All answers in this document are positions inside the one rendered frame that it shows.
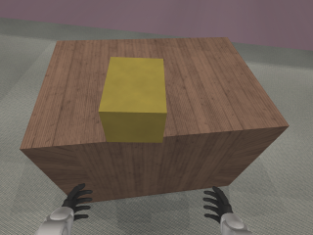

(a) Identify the left robot hand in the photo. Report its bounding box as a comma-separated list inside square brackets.
[62, 183, 93, 221]

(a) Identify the right robot hand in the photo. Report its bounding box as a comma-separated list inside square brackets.
[202, 186, 233, 223]

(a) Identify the left robot forearm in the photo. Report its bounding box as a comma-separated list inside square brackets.
[34, 207, 74, 235]

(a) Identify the right robot forearm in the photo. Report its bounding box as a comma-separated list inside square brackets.
[220, 212, 254, 235]

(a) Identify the pedestal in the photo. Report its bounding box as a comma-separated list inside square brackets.
[20, 37, 289, 205]

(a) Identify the carton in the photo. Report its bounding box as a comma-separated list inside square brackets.
[98, 57, 167, 143]

